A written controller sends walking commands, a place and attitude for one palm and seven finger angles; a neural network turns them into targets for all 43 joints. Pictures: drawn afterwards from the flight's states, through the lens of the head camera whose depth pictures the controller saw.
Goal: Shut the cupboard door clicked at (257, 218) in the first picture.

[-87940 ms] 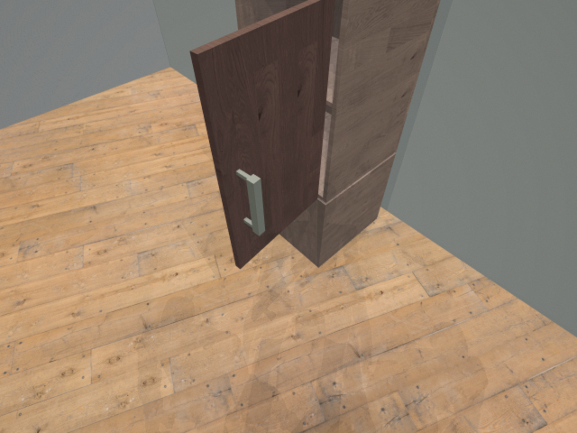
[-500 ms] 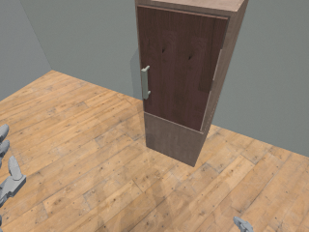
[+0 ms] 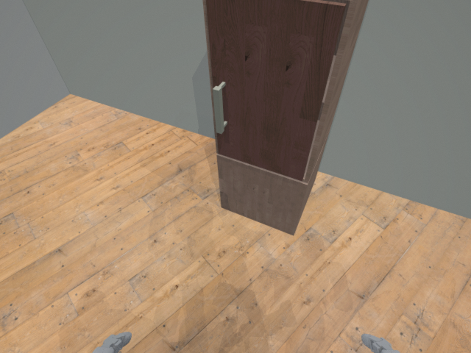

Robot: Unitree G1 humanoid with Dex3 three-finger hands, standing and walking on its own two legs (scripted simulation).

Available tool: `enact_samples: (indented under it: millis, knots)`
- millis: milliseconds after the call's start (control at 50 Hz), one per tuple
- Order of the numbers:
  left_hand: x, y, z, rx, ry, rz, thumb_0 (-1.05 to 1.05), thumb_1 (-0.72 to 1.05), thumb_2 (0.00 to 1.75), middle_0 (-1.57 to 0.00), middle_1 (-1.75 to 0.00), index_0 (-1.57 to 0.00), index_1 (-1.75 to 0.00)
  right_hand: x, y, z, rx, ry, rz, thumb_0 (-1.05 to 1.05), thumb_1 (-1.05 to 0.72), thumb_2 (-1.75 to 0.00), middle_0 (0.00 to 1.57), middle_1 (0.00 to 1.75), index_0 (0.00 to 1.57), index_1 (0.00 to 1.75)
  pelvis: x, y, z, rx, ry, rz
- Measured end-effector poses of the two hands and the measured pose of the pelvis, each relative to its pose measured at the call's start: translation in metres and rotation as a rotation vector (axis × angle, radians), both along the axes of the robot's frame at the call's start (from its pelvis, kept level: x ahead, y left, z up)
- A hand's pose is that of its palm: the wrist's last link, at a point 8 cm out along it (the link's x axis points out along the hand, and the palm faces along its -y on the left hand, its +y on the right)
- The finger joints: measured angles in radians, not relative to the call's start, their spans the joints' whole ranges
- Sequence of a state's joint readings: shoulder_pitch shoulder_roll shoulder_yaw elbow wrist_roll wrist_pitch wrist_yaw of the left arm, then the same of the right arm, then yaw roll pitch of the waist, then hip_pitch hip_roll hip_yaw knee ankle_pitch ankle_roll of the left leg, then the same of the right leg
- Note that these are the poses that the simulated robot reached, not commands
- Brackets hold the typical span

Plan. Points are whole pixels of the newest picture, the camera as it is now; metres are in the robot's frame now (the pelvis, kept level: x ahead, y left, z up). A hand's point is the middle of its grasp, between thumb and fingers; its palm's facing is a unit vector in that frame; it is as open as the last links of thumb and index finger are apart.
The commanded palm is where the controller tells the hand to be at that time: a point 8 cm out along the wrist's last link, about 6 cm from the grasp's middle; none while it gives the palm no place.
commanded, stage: let the arm hang, fingers relaxed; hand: left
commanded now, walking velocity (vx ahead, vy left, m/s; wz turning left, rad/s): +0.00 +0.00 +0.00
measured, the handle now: (221, 108) +0.86 +0.08 -0.09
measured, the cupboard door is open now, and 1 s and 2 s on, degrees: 0 0 0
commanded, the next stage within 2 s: look to check the result in 0.84 s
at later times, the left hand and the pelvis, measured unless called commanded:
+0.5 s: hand out of the picture -0.07 +0.19 -0.16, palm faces +0.04 -0.97 -0.23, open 7.3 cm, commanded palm none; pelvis -0.01 +0.00 +0.01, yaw +0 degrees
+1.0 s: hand out of the picture -0.01 +0.15 -0.17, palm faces +0.04 -0.99 -0.16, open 7.4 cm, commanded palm none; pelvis +0.01 -0.01 +0.01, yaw +0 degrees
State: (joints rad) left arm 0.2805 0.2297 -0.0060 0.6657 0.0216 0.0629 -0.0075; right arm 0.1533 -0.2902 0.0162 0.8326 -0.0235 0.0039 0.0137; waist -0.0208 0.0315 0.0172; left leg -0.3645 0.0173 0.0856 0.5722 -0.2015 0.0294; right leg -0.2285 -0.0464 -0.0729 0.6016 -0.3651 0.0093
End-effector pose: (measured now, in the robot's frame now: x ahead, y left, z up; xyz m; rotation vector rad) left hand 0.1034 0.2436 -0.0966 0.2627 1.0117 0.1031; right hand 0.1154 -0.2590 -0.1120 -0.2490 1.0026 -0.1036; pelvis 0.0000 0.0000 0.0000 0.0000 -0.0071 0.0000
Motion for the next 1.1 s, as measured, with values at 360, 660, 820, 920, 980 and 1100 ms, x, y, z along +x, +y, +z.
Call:
enact_samples:
  millis: [360,660,820,920,980,1100]
  knots:
    - [-0.206,-0.014,-0.031,-0.069,0.574,0.225,0.01,0.93,0.90,-0.20,-0.30,-0.20,-0.29,-0.149,0.033,-0.020,0.043,0.441,-0.139,0.00,-0.91,-0.90,0.20,0.30,0.20,0.30,-0.012,0.002,0.010,-0.025,-0.021,0.014]
    - [-0.128,-0.017,-0.036,-0.063,0.376,0.160,0.00,0.91,0.90,-0.20,-0.30,-0.20,-0.29,-0.136,0.046,-0.026,0.095,0.375,-0.167,0.00,-0.92,-0.90,0.20,0.30,0.20,0.30,-0.008,0.002,0.011,-0.007,-0.024,-0.005]
    - [-0.110,-0.035,-0.040,-0.104,0.364,0.145,0.00,0.91,0.90,-0.20,-0.30,-0.20,-0.29,-0.138,0.041,-0.022,0.081,0.404,-0.175,0.00,-0.91,-0.90,0.20,0.30,0.20,0.30,-0.001,-0.003,0.012,-0.005,-0.016,-0.002]
    - [-0.113,-0.041,-0.041,-0.114,0.392,0.156,0.00,0.91,0.90,-0.20,-0.30,-0.20,-0.29,-0.136,0.041,-0.021,0.081,0.423,-0.173,0.00,-0.91,-0.90,0.20,0.30,0.20,0.30,0.004,-0.005,0.012,-0.006,-0.016,0.002]
    - [-0.117,-0.042,-0.041,-0.113,0.411,0.167,0.00,0.91,0.90,-0.20,-0.30,-0.20,-0.29,-0.132,0.041,-0.021,0.082,0.426,-0.169,0.00,-0.91,-0.90,0.20,0.30,0.20,0.30,0.008,-0.006,0.013,-0.007,-0.018,0.003]
    - [-0.123,-0.042,-0.039,-0.104,0.441,0.186,0.00,0.91,0.90,-0.20,-0.30,-0.20,-0.29,-0.120,0.042,-0.022,0.087,0.420,-0.156,0.00,-0.91,-0.90,0.20,0.30,0.20,0.30,0.013,-0.008,0.013,-0.007,-0.021,0.006]
